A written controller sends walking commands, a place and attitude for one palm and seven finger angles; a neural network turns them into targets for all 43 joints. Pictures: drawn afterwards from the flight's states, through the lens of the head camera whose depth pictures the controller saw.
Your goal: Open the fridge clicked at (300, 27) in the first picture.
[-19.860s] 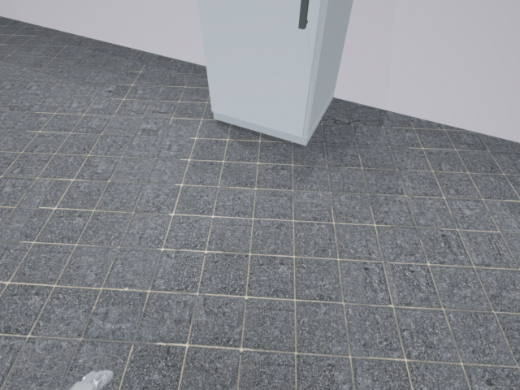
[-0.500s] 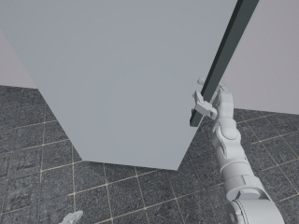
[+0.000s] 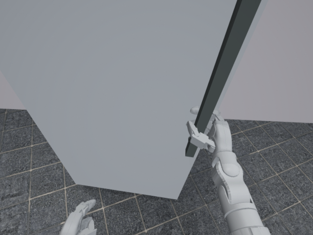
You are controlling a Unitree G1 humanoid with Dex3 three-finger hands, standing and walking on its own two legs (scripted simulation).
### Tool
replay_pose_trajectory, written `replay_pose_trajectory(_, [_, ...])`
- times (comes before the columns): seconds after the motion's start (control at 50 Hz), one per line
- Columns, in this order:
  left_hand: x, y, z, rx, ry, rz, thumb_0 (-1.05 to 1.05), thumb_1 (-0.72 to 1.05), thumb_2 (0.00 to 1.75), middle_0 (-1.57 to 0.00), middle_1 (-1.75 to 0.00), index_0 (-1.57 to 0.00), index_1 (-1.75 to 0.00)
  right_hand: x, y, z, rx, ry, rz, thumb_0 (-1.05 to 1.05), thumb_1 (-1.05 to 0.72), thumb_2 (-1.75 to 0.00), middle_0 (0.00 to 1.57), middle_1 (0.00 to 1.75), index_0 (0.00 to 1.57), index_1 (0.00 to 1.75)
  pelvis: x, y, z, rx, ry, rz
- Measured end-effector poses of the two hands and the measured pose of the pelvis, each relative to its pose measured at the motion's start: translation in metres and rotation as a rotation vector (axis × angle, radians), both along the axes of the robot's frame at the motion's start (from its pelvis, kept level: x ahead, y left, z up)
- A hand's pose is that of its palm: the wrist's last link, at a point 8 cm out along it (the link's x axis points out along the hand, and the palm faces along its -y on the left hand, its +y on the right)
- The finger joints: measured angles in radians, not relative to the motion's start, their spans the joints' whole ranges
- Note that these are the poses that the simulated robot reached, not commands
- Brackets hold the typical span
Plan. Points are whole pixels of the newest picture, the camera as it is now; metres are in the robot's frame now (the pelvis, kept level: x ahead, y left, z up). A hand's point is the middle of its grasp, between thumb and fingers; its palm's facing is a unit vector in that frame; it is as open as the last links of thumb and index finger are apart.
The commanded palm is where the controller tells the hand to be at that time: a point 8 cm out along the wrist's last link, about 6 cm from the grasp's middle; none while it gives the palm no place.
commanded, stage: walk backward, drawing the door open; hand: right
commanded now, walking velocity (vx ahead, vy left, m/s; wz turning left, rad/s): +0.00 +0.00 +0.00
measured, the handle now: (207, 97) +0.41 -0.08 +0.17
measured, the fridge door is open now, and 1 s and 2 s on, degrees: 7 33 61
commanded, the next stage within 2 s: none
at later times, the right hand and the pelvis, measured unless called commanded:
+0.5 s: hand (182, 183) +0.22 -0.03 +0.09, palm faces -0.20 +0.97 -0.13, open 6.3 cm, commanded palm +0.20 -0.08 +0.10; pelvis -0.04 +0.02 +0.01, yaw +0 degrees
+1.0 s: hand out of the picture +0.12 +0.04 +0.09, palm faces +0.15 +0.97 -0.18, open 6.8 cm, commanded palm +0.08 +0.00 +0.10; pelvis -0.11 +0.18 +0.00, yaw -19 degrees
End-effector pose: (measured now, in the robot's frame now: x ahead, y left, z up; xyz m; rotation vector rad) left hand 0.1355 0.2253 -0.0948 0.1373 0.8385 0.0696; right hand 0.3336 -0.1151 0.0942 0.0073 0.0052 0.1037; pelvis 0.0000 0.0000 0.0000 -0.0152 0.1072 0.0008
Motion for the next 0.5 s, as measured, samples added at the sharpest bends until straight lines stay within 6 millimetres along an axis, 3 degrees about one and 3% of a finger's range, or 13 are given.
replay_pose_trajectory(0.12, [0.013,-0.006,0.011,0.004,-0.049,0.013,0.01,0.91,0.90,-0.20,-0.30,-0.21,-0.30,-0.038,0.005,0.002,-0.047,-0.012,0.052,0.02,-0.64,-0.70,0.36,1.38,0.35,1.37,-0.004,-0.001,0.004,0.011,-0.053,-0.002])
replay_pose_trajectory(0.24, [0.014,-0.005,0.020,0.045,-0.026,0.053,0.01,0.91,0.90,-0.20,-0.30,-0.21,-0.30,-0.068,0.011,0.004,-0.093,-0.018,0.114,0.00,-0.61,-0.69,0.39,1.37,0.37,1.39,-0.010,-0.007,0.012,0.013,-0.076,0.001])
replay_pose_trajectory(0.38, [0.001,-0.004,0.024,0.047,-0.041,0.074,0.01,0.91,0.90,-0.20,-0.30,-0.20,-0.30,-0.098,0.021,0.006,-0.115,-0.020,0.148,0.00,-0.60,-0.68,0.41,1.38,0.40,1.40,-0.025,-0.005,0.011,-0.015,-0.089,0.016])
replay_pose_trajectory(0.5, [-0.021,0.005,0.013,0.023,-0.032,0.051,0.01,0.91,0.90,-0.20,-0.30,-0.21,-0.30,-0.123,0.032,0.006,-0.136,-0.021,0.096,-0.02,-0.59,-0.69,0.41,1.37,0.39,1.40,-0.042,0.015,0.008,-0.036,-0.097,-0.001])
